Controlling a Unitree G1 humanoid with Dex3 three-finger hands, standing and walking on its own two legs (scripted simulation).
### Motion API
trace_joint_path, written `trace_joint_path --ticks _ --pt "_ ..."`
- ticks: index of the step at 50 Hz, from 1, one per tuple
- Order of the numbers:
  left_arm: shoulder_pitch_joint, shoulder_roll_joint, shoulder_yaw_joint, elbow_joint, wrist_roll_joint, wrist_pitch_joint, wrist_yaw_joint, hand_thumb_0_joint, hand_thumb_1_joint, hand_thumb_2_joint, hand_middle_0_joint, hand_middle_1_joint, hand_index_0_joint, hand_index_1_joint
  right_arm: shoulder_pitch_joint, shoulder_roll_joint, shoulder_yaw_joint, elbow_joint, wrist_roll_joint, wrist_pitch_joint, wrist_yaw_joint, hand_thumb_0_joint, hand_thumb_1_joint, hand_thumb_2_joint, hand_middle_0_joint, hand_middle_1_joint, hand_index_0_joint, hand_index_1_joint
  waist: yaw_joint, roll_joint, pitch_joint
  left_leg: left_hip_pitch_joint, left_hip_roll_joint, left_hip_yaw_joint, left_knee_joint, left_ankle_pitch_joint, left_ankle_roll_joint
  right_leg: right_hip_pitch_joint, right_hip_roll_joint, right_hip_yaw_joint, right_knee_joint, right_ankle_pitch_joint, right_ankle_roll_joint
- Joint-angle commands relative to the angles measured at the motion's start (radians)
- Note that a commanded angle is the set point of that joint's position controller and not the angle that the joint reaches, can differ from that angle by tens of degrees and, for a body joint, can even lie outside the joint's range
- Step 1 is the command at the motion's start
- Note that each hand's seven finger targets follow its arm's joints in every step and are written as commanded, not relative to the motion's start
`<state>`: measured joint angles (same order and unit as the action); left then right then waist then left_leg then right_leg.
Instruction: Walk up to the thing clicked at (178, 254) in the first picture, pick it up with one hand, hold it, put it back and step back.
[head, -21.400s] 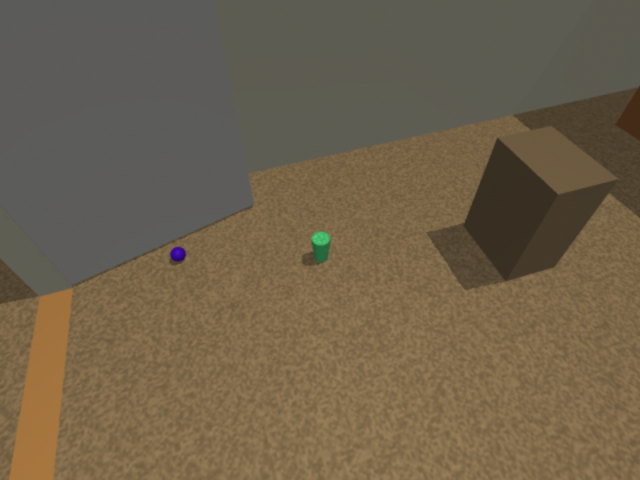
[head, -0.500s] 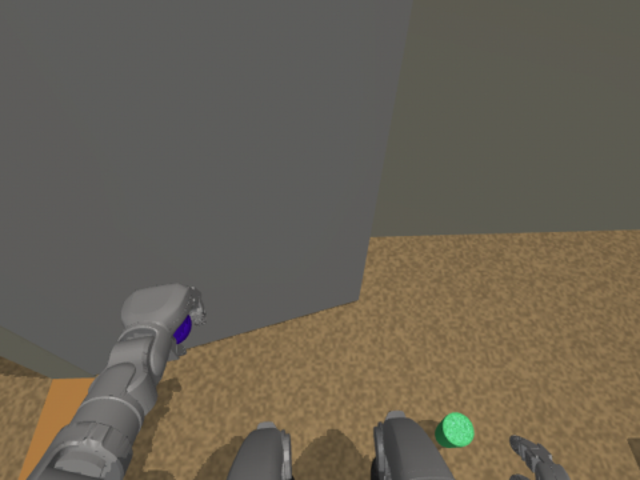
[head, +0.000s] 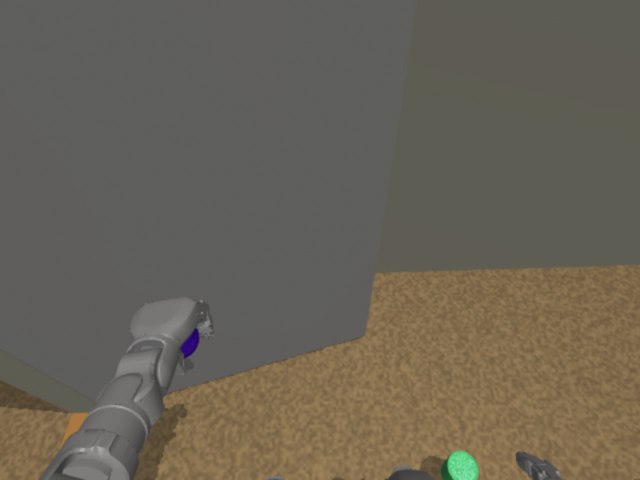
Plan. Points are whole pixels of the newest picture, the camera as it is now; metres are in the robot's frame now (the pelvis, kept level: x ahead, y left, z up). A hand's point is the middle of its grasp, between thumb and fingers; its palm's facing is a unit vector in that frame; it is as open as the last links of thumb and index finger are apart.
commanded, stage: hold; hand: left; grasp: from above
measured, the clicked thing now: (178, 339) +0.34 +0.23 -0.09
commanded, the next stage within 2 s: crouch in 1.84 s
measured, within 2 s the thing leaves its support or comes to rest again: neither
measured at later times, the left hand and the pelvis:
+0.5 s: hand (170, 333) +0.32 +0.22 -0.03, palm faces -0.45 -0.06 -0.89, open 7.2 cm; pelvis +0.01 +0.00 +0.02, yaw -1 degrees
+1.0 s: hand (169, 338) +0.30 +0.22 -0.02, palm faces -0.44 -0.06 -0.90, open 7.2 cm; pelvis +0.01 +0.00 +0.03, yaw -1 degrees
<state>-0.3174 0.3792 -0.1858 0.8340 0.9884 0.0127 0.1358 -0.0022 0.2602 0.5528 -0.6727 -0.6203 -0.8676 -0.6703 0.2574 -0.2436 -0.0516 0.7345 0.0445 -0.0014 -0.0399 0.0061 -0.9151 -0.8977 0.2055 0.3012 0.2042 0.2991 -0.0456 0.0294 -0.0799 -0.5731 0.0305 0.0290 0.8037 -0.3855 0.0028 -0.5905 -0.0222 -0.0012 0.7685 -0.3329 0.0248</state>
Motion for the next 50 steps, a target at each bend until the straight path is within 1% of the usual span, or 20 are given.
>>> trace_joint_path --ticks 1,2,7,9,13,14,16,19,21,22,24,25,29,35,37,38,40,42,45,50 --pt "-0.322 0.205 0.067 -0.194 0.018 -0.009 0.025 0.0 0.452 0.637 -0.824 -0.691 -0.859 -0.657 -0.002 -0.151 -0.047 -0.106 -0.001 -0.027 -0.012 0.0 -0.903 -0.899 0.2 0.3 0.2 0.3 0.0 0.02 -0.269 0.192 -0.041 -0.018 -0.152 0.251 -0.004 0.153 0.049 -0.003 -0.138 0.189 -0.037" --pt "-0.304 0.217 0.074 -0.186 0.021 -0.008 0.021 0.0 0.459 0.645 -0.836 -0.682 -0.867 -0.651 -0.006 -0.153 -0.048 -0.109 0.001 -0.024 -0.013 0.0 -0.902 -0.899 0.2 0.3 0.2 0.3 0.006 0.003 -0.28 0.209 -0.043 -0.016 -0.154 0.278 -0.002 0.175 0.049 -0.002 -0.143 0.213 -0.036" --pt "-0.309 0.196 0.061 -0.2 0.009 -0.011 0.002 0.0 0.423 0.648 -0.803 -0.708 -0.838 -0.673 -0.005 -0.156 -0.049 -0.116 0.003 -0.016 -0.009 0.0 -0.903 -0.9 0.2 0.3 0.2 0.3 -0.001 -0.005 -0.252 0.234 -0.041 -0.013 -0.182 0.306 -0.003 0.196 0.051 -0.004 -0.166 0.238 -0.036" --pt "-0.288 0.211 0.072 -0.2 0.01 -0.011 -0.005 0.0 0.422 0.68 -0.807 -0.713 -0.837 -0.683 -0.012 -0.159 -0.05 -0.122 0.005 -0.012 -0.008 0.0 -0.902 -0.9 0.2 0.3 0.2 0.3 0.016 -0.01 -0.24 0.242 -0.041 -0.012 -0.197 0.31 -0.003 0.212 0.053 -0.006 -0.177 0.238 -0.038" --pt "-0.298 0.213 0.068 -0.243 0.008 -0.012 -0.026 0.0 0.453 0.681 -0.817 -0.723 -0.853 -0.687 -0.02 -0.159 -0.05 -0.134 0.007 -0.006 -0.006 0.0 -0.899 -0.899 0.2 0.3 0.2 0.3 0.011 0.005 -0.24 0.255 -0.045 -0.005 -0.211 0.316 -0.002 0.239 0.052 -0.004 -0.192 0.248 -0.036" --pt "-0.302 0.226 0.078 -0.255 0.008 -0.014 -0.029 0.0 0.456 0.674 -0.819 -0.715 -0.855 -0.679 -0.029 -0.157 -0.049 -0.136 0.008 -0.004 -0.007 0.0 -0.9 -0.899 0.2 0.3 0.2 0.3 0.021 0.018 -0.241 0.263 -0.043 -0.007 -0.219 0.321 -0.004 0.237 0.054 -0.005 -0.193 0.249 -0.037" --pt "-0.28 0.204 0.064 -0.244 0.009 -0.014 -0.04 0.0 0.442 0.681 -0.813 -0.713 -0.846 -0.679 -0.028 -0.155 -0.048 -0.143 0.009 0.0 -0.007 0.0 -0.899 -0.899 0.2 0.3 0.2 0.3 0.009 -0.016 -0.227 0.266 -0.042 -0.005 -0.223 0.324 0.002 0.242 0.053 -0.004 -0.202 0.258 -0.035" --pt "-0.293 0.236 0.083 -0.29 0.008 -0.019 -0.056 0.0 0.425 0.669 -0.787 -0.725 -0.825 -0.686 -0.028 -0.161 -0.052 -0.146 0.01 0.005 -0.007 0.0 -0.899 -0.898 0.2 0.3 0.2 0.3 0.027 0.028 -0.27 0.308 -0.038 -0.005 -0.228 0.398 -0.006 0.27 0.056 -0.008 -0.195 0.308 -0.039" --pt "-0.28 0.219 0.074 -0.289 0.01 -0.019 -0.06 0.0 0.438 0.675 -0.793 -0.74 -0.833 -0.698 -0.025 -0.158 -0.049 -0.15 0.011 0.008 -0.006 0.0 -0.9 -0.899 0.2 0.3 0.2 0.3 0.024 0.011 -0.247 0.306 -0.034 -0.007 -0.24 0.405 -0.005 0.279 0.059 -0.011 -0.2 0.312 -0.04" --pt "-0.251 0.213 0.074 -0.254 0.013 -0.014 -0.058 0.0 0.453 0.687 -0.812 -0.735 -0.85 -0.697 -0.032 -0.158 -0.048 -0.152 0.011 0.011 -0.006 0.0 -0.9 -0.899 0.2 0.3 0.2 0.3 0.025 0.002 -0.223 0.302 -0.038 -0.006 -0.247 0.395 -0.004 0.275 0.057 -0.011 -0.212 0.308 -0.04" --pt "-0.276 0.203 0.063 -0.269 0.011 -0.013 -0.061 0.0 0.435 0.678 -0.797 -0.741 -0.836 -0.702 -0.035 -0.156 -0.046 -0.157 0.013 0.013 -0.005 0.0 -0.902 -0.9 0.2 0.3 0.2 0.3 0.019 -0.018 -0.206 0.298 -0.036 -0.007 -0.258 0.37 0.0 0.272 0.056 -0.009 -0.222 0.292 -0.039" --pt "-0.297 0.224 0.079 -0.308 0.007 -0.018 -0.064 0.0 0.446 0.66 -0.783 -0.761 -0.832 -0.711 -0.034 -0.159 -0.049 -0.158 0.012 0.014 -0.005 0.0 -0.898 -0.898 0.2 0.3 0.2 0.3 0.025 0.005 -0.236 0.312 -0.039 -0.001 -0.259 0.368 0.0 0.287 0.055 -0.006 -0.225 0.291 -0.038" --pt "-0.243 0.211 0.071 -0.281 0.01 -0.009 -0.076 0.0 0.441 0.702 -0.807 -0.748 -0.842 -0.713 -0.053 -0.155 -0.044 -0.169 0.014 0.019 -0.006 0.0 -0.904 -0.901 0.2 0.3 0.2 0.3 0.032 -0.019 -0.207 0.315 -0.042 0.003 -0.274 0.361 0.006 0.301 0.05 -0.004 -0.243 0.292 -0.036" --pt "-0.242 0.221 0.079 -0.313 0.007 -0.014 -0.086 0.0 0.439 0.714 -0.794 -0.77 -0.832 -0.731 -0.081 -0.15 -0.038 -0.182 0.016 0.024 -0.008 0.0 -0.904 -0.901 0.199 0.3 0.2 0.3 0.037 -0.016 -0.176 0.318 -0.045 0.008 -0.304 0.293 0.01 0.305 0.045 0.0 -0.274 0.231 -0.033" --pt "-0.271 0.221 0.075 -0.354 0.005 -0.019 -0.091 0.0 0.424 0.712 -0.78 -0.784 -0.819 -0.743 -0.079 -0.151 -0.036 -0.184 0.016 0.023 -0.008 0.0 -0.907 -0.902 0.199 0.3 0.199 0.3 0.036 -0.02 -0.193 0.332 -0.042 0.003 -0.31 0.3 0.009 0.316 0.047 0.001 -0.275 0.234 -0.033" --pt "-0.249 0.232 0.087 -0.34 0.012 -0.017 -0.09 0.0 0.425 0.724 -0.783 -0.787 -0.82 -0.748 -0.085 -0.15 -0.038 -0.183 0.017 0.025 -0.009 0.0 -0.907 -0.902 0.199 0.3 0.199 0.3 0.045 0.0 -0.19 0.336 -0.044 0.008 -0.313 0.303 0.007 0.317 0.045 0.001 -0.28 0.235 -0.035" --pt "-0.265 0.217 0.076 -0.369 0.01 -0.015 -0.091 0.0 0.433 0.737 -0.788 -0.795 -0.826 -0.757 -0.084 -0.144 -0.034 -0.182 0.016 0.026 -0.011 0.0 -0.906 -0.902 0.199 0.3 0.199 0.3 0.041 -0.006 -0.207 0.352 -0.04 0.005 -0.313 0.327 0.007 0.321 0.049 0.0 -0.276 0.257 -0.034" --pt "-0.238 0.214 0.075 -0.347 0.005 -0.012 -0.09 0.0 0.444 0.747 -0.798 -0.798 -0.835 -0.76 -0.092 -0.151 -0.035 -0.186 0.019 0.026 -0.01 0.0 -0.906 -0.902 0.199 0.3 0.199 0.3 0.038 -0.011 -0.172 0.348 -0.038 0.003 -0.325 0.308 0.005 0.318 0.049 -0.003 -0.287 0.235 -0.036" --pt "-0.242 0.226 0.082 -0.362 0.008 -0.015 -0.094 0.0 0.404 0.737 -0.764 -0.801 -0.802 -0.763 -0.096 -0.151 -0.035 -0.184 0.018 0.027 -0.011 0.0 -0.905 -0.901 0.199 0.3 0.199 0.3 0.046 -0.007 -0.188 0.358 -0.038 0.002 -0.332 0.309 0.005 0.336 0.048 -0.004 -0.293 0.233 -0.035" --pt "-0.245 0.222 0.082 -0.397 0.006 -0.01 -0.101 0.0 0.442 0.758 -0.783 -0.828 -0.825 -0.785 -0.109 -0.144 -0.031 -0.188 0.021 0.025 -0.013 0.0 -0.904 -0.901 0.199 0.3 0.199 0.3 0.05 -0.008 -0.196 0.37 -0.043 0.009 -0.338 0.316 0.009 0.354 0.045 0.001 -0.304 0.246 -0.032"
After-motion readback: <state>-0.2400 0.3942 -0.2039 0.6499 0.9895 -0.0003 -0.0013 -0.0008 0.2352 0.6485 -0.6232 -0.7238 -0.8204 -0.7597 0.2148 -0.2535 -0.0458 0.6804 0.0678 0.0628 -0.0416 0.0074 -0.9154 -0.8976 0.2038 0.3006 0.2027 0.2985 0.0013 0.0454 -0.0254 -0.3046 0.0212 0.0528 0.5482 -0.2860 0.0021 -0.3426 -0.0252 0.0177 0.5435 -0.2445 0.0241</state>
